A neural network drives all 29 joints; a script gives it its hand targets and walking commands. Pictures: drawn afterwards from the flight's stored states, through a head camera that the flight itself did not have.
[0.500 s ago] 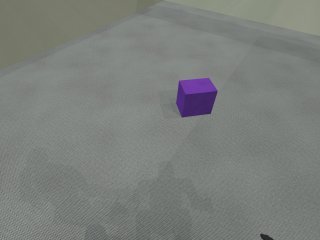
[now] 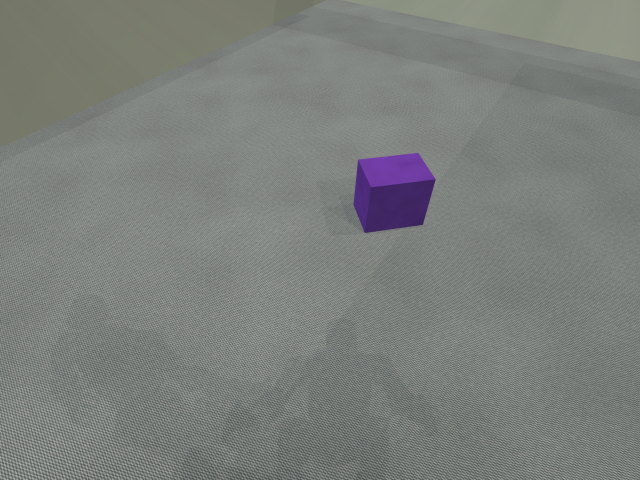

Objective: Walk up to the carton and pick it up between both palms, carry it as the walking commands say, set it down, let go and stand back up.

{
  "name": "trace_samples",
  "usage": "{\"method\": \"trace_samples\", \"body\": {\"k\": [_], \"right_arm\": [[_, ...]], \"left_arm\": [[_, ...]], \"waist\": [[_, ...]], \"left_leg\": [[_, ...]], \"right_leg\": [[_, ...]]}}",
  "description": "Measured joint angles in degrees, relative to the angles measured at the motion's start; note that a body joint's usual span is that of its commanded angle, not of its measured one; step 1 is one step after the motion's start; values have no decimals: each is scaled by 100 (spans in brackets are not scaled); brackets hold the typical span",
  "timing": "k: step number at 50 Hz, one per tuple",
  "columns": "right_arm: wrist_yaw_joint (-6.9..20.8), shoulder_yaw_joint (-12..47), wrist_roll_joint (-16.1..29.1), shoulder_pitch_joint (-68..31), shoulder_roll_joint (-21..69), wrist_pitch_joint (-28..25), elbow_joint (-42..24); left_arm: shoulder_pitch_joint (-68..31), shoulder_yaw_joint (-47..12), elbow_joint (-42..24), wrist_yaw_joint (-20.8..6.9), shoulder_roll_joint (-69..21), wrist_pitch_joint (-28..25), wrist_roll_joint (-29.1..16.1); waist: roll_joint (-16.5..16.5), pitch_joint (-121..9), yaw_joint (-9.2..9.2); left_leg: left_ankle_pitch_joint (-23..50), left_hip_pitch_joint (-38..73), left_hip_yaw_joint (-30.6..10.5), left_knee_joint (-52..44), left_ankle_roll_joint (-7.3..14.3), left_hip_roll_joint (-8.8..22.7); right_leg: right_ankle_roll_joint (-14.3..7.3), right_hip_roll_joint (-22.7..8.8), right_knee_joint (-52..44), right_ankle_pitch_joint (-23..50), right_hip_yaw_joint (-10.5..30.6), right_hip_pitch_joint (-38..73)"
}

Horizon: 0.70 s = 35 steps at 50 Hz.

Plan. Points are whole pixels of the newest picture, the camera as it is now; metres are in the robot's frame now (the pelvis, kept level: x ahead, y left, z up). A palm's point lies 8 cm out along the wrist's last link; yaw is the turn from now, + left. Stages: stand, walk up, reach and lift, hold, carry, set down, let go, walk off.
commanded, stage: stand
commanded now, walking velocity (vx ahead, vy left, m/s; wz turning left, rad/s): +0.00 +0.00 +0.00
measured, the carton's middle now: (391, 193) +1.39 -0.36 -0.65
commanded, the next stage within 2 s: walk up in 0.02 s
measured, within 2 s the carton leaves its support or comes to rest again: neither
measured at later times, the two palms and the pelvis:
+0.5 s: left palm out of the picture +0.16 +0.29 -0.08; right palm out of the picture +0.05 -0.39 -0.10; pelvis +0.03 -0.04 +0.00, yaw -6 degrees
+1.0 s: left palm (178, 420) +0.26 +0.21 -0.13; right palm (631, 387) +0.27 -0.44 -0.07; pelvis +0.21 -0.10 -0.02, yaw -10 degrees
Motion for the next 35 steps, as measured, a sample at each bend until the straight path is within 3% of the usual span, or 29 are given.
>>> {"method": "trace_samples", "body": {"k": [13, 17, 21, 23, 27, 29, 30, 31, 33, 35], "right_arm": [[2, 16, 2, 23, -55, 10, 134], [141, -247, -158, 263, -113, -157, -135], [94, -465, -211, 546, -394, -289, -349], [89, -519, -243, 633, -496, -298, -363], [141, -555, -233, 772, -699, -230, -381], [148, -566, -243, 826, -801, -161, -406], [148, -548, -239, 866, -797, -124, -463], [138, -526, -219, 840, -804, -70, -517], [152, -521, -157, 697, -862, 19, -599], [198, -494, -67, 595, -893, 7, -728]], "left_arm": [[-112, -20, 107, -32, -43, -47, -9], [303, 227, -148, -300, 44, 22, 87], [308, 387, -317, -443, 211, 102, 80], [243, 478, -469, -510, 369, 48, 78], [303, 647, -646, -659, 561, 62, 24], [447, 699, -705, -674, 608, 8, 0], [550, 726, -778, -650, 725, -63, 11], [616, 775, -831, -584, 759, -125, 32], [708, 754, -880, -471, 577, -150, 19], [828, 615, -934, -396, 346, -155, 3]], "waist": [[76, -5, -12], [7, -284, 22], [193, -254, -115], [171, -115, -94], [176, -132, -98], [241, -275, -67], [125, -381, -35], [77, -415, 46], [264, -297, 126], [472, -163, 181]], "left_leg": [[25, 39, -54, -85, -95, 97], [-963, 20, 198, 174, 130, 123], [-439, 196, 204, -26, 216, 337], [-261, 386, 266, -105, 141, 435], [-653, 683, 410, 1, -99, 671], [-1187, 566, 425, 540, -18, 840], [-1666, 281, 457, 1212, 100, 838], [-1956, -126, 299, 2108, 146, 769], [-1872, -833, -42, 3548, 148, 644], [-1348, -1364, -87, 4135, 139, 572]], "right_leg": [[-84, 96, -119, 35, -54, 60], [-136, 119, 818, -1328, 120, -361], [-207, 53, 2224, -1396, -65, -1096], [-216, -98, 2301, -1374, -42, -1344], [-250, -303, 1948, -953, -117, -1517], [-259, -283, 1599, -731, -226, -1303], [-319, -290, 1327, -1010, -108, -1168], [-294, -248, 1351, -645, -51, -1262], [-256, -79, 1526, -344, -150, -1241], [-259, 66, 1246, -319, -283, -942]]}}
